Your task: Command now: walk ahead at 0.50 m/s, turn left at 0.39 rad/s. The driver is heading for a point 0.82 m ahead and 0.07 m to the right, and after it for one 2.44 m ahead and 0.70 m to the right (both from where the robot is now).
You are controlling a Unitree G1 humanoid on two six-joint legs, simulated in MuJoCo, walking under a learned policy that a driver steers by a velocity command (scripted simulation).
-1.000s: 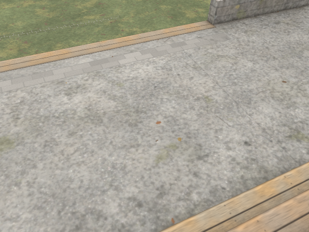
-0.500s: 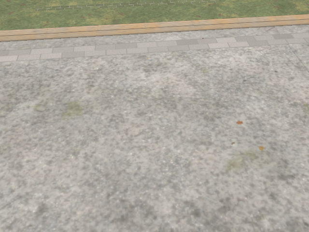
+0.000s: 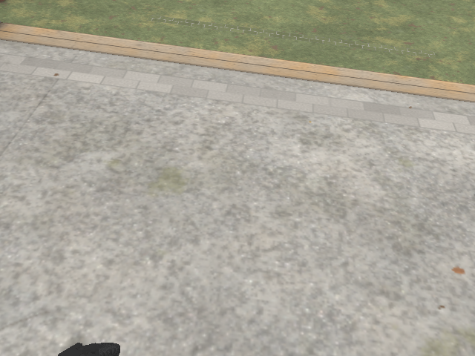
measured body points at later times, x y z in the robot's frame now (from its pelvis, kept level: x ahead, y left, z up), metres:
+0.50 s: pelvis +0.30 +0.01 -0.22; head +0.31 +0.01 +0.23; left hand +0.16 +0.21 -0.36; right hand +0.58 -0.15 -0.28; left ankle +0.46 +0.13 -0.96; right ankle +0.07 -0.13 -0.83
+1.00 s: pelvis +0.50 +0.02 -0.32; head +0.51 +0.02 +0.13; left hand +0.65 +0.26 -0.43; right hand +0.51 -0.21 -0.47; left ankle +0.43 +0.13 -1.05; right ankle +0.55 -0.11 -1.05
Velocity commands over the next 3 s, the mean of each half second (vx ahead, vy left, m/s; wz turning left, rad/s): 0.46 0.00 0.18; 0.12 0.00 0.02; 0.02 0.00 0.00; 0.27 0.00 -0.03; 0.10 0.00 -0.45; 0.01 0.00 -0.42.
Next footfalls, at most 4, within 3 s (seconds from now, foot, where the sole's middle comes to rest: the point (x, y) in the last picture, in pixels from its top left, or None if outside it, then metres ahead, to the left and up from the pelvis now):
0.06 right None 0.10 -0.13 -0.88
0.54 left None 0.47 0.13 -1.08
0.84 right None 0.59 -0.11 -1.08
2.24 left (194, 324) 0.85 0.06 -1.08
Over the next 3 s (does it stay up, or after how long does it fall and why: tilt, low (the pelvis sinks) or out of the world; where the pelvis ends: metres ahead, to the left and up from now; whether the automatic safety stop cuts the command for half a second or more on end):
stays up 0.69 -0.07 -0.30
